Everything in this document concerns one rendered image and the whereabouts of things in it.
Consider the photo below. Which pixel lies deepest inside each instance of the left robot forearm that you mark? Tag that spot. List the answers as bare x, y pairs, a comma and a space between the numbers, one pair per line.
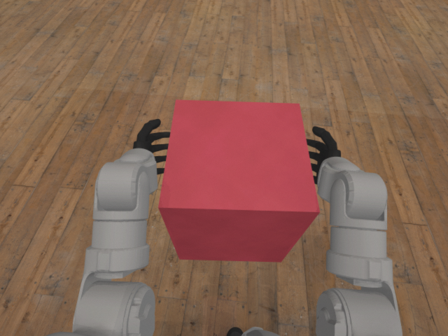
121, 204

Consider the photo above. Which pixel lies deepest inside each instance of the robot right upper arm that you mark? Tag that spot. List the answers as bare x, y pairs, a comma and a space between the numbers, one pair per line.
351, 312

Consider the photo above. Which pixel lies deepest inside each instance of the right robot forearm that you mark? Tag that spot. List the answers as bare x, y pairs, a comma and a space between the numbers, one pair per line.
358, 205

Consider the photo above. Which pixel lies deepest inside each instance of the robot left hand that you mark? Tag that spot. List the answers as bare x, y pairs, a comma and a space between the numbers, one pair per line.
145, 139

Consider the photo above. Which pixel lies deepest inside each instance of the robot right hand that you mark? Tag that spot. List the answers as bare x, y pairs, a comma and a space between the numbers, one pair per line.
327, 149

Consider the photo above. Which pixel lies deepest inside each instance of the robot left upper arm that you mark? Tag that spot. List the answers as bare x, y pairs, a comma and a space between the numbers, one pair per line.
114, 308

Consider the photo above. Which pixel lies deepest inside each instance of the carton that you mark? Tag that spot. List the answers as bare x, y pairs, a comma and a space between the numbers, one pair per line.
238, 182

